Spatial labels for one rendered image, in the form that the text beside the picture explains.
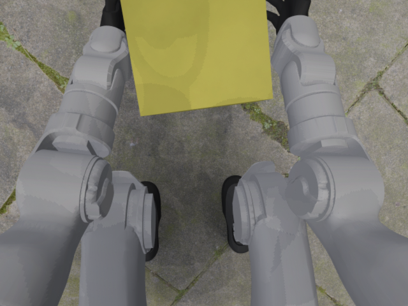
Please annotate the robot left upper arm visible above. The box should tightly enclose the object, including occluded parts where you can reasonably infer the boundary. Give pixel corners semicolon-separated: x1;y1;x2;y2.
0;149;114;306

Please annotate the left robot hand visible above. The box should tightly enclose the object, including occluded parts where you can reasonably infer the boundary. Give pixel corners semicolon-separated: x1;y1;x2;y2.
100;0;126;34

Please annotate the right robot hand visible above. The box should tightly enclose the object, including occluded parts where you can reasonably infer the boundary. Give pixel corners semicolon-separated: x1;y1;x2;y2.
266;0;311;35

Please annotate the robot right forearm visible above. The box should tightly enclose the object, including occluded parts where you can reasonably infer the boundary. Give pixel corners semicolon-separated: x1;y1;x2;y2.
271;15;376;167

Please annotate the carton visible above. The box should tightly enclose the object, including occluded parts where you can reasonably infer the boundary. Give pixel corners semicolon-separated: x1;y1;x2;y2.
120;0;273;116

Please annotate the robot left forearm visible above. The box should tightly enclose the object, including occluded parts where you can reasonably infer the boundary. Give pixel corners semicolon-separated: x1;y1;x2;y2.
15;25;132;209

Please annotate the right robot thigh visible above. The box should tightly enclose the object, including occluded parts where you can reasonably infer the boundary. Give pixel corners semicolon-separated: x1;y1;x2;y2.
233;172;319;306

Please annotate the robot right upper arm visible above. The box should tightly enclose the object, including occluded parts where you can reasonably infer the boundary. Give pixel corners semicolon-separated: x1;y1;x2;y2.
285;155;408;306

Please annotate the robot right foot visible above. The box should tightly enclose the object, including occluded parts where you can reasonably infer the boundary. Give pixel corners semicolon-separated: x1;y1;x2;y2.
221;175;249;254

